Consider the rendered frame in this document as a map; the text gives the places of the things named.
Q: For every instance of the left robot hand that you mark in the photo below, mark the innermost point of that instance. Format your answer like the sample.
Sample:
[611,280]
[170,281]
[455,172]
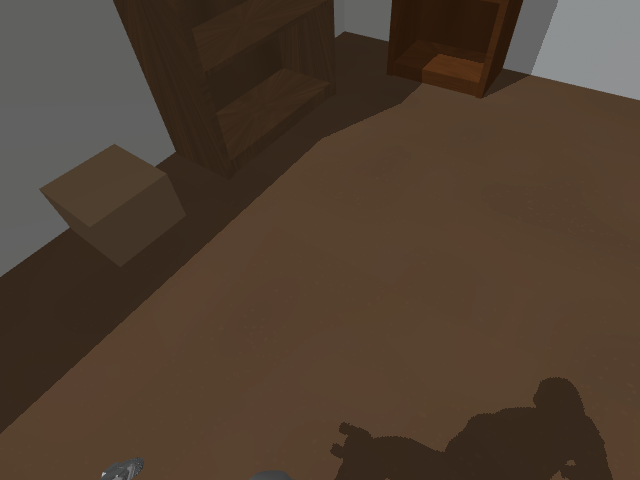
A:
[123,471]

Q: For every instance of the bookshelf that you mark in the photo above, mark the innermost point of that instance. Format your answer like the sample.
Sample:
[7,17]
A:
[230,77]
[460,45]

